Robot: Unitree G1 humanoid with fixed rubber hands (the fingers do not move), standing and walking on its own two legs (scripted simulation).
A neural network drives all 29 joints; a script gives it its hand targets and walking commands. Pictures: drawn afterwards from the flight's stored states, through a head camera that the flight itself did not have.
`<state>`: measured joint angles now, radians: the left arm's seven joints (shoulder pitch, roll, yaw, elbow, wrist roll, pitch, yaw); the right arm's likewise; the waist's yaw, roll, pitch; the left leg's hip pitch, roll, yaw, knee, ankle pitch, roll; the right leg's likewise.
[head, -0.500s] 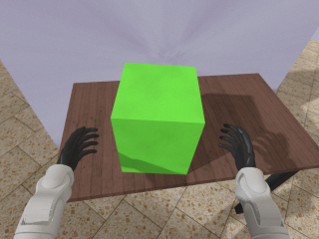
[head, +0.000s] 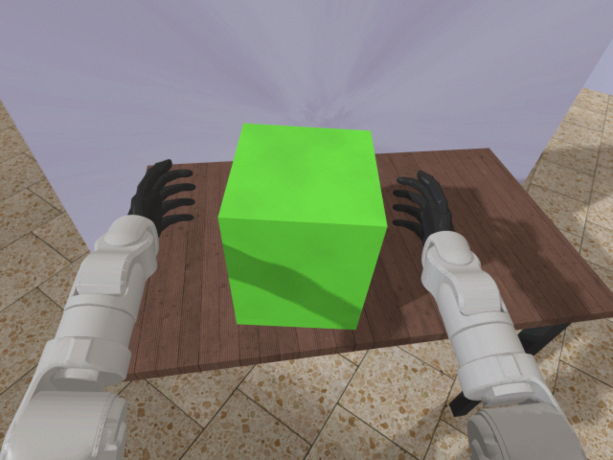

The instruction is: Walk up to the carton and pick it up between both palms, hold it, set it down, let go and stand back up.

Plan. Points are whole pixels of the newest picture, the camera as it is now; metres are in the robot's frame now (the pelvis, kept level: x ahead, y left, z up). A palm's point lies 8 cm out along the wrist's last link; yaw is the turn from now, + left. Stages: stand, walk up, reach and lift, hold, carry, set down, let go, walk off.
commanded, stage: reach and lift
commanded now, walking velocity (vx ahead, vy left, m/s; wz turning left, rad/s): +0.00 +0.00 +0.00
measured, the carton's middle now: (301, 230) +0.47 +0.03 +0.04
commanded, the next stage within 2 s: none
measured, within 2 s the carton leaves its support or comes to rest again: neither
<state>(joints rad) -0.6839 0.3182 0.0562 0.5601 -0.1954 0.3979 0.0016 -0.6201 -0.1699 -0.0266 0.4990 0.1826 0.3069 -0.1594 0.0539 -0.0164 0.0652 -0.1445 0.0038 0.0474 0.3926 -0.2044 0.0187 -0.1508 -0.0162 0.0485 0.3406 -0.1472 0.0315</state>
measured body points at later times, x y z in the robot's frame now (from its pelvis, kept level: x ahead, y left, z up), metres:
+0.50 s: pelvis +0.01 +0.00 +0.00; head +0.02 +0.01 +0.45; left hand +0.44 +0.25 +0.19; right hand +0.47 -0.12 +0.18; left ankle +0.01 +0.10 -0.75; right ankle +0.03 -0.15 -0.75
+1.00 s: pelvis +0.01 -0.01 +0.00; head +0.02 +0.01 +0.45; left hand +0.47 +0.24 +0.17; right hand +0.47 -0.15 +0.16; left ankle +0.01 +0.10 -0.75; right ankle +0.03 -0.15 -0.75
